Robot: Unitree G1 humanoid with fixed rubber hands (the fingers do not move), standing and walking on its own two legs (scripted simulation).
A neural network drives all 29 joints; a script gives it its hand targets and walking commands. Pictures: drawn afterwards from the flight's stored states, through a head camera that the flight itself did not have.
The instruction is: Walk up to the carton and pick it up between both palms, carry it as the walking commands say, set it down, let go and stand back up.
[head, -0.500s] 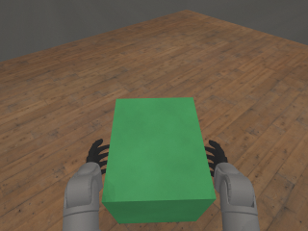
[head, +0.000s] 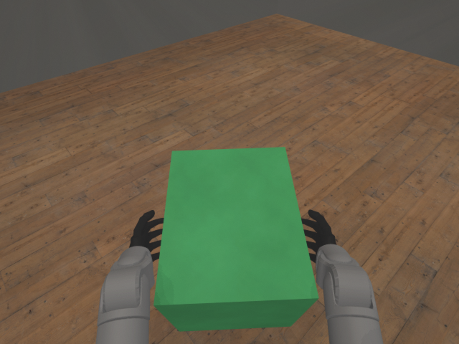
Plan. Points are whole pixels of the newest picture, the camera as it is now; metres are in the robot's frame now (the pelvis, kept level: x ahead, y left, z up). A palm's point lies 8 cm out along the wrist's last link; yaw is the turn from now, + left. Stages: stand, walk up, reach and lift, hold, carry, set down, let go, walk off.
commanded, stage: carry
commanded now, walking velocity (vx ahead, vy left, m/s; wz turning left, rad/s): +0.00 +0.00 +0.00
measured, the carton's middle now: (232, 239) +0.33 +0.00 -0.02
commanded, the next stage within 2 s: hold in 0.68 s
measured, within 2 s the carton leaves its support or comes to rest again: neither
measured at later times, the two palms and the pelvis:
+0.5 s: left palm (144, 252) +0.27 +0.16 +0.04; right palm (325, 253) +0.27 -0.16 +0.03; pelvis +0.00 +0.00 +0.00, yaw +0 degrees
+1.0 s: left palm (153, 234) +0.29 +0.15 +0.06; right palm (332, 241) +0.28 -0.18 +0.04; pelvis +0.01 -0.01 +0.01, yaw +4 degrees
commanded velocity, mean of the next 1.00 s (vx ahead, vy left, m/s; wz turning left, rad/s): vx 0.00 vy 0.00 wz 0.00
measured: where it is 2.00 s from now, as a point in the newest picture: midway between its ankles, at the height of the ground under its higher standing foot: outside the picture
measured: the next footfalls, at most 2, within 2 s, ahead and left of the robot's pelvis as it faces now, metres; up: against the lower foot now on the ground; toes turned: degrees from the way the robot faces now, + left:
none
